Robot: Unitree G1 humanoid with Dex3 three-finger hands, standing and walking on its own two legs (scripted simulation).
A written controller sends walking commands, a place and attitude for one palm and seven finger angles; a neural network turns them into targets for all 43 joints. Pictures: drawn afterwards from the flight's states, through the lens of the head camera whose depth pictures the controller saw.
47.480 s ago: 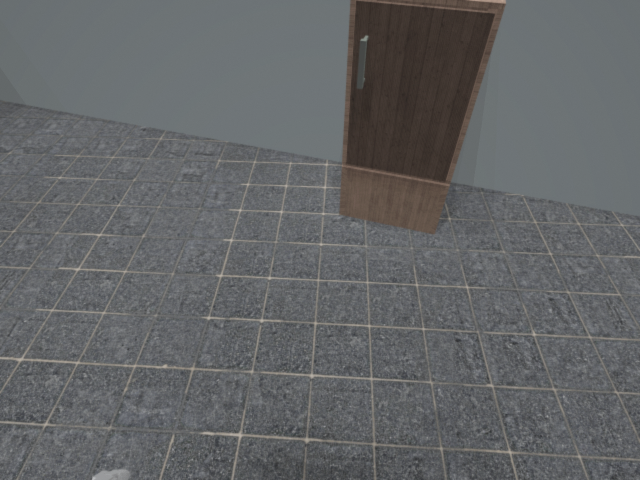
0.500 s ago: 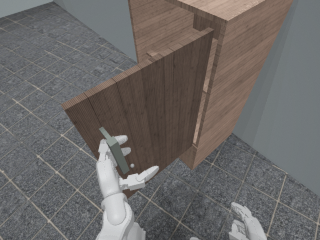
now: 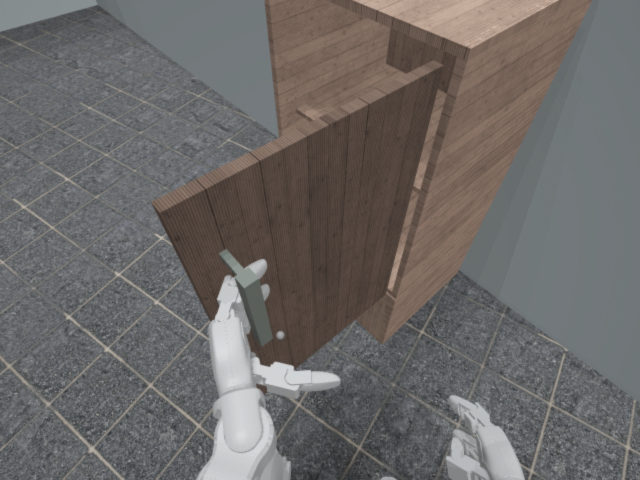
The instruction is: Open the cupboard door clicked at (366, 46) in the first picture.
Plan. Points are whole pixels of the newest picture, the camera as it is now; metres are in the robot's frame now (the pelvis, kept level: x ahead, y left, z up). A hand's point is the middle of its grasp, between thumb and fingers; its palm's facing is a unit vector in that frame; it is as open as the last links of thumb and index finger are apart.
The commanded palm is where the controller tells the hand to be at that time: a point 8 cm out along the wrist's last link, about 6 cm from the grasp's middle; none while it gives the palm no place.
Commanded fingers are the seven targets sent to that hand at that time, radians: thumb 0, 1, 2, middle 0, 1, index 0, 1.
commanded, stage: slide the hand sideways off the handle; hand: left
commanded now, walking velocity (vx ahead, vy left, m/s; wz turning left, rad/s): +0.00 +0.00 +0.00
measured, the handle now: (247, 300) +0.33 +0.11 +0.05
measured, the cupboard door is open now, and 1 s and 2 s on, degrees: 88 91 90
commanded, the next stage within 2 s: draw the hand back to the body in 1.16 s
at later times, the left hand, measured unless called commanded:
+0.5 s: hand (268, 376) +0.24 +0.08 +0.04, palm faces -0.07 -1.00 +0.01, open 16.2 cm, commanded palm +0.21 +0.14 +0.04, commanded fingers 0.00 -0.50 0.30 -0.15 -0.30 -0.15 -0.30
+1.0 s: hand (225, 407) +0.20 +0.12 +0.04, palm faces -0.02 -1.00 -0.02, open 16.0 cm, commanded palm +0.17 +0.19 +0.04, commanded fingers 0.00 -0.50 0.30 -0.15 -0.30 -0.15 -0.30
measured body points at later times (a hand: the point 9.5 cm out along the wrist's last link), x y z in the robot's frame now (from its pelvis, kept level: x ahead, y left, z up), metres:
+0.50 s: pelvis -0.01 +0.02 -0.01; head +0.05 +0.01 +0.44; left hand +0.23 +0.13 +0.05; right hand +0.16 -0.20 -0.10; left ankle +0.05 +0.12 -0.66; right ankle -0.03 -0.09 -0.66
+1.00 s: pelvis +0.00 +0.00 -0.02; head +0.06 -0.01 +0.43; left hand +0.20 +0.17 +0.04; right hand +0.19 -0.22 -0.10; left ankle +0.05 +0.12 -0.66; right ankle -0.03 -0.09 -0.66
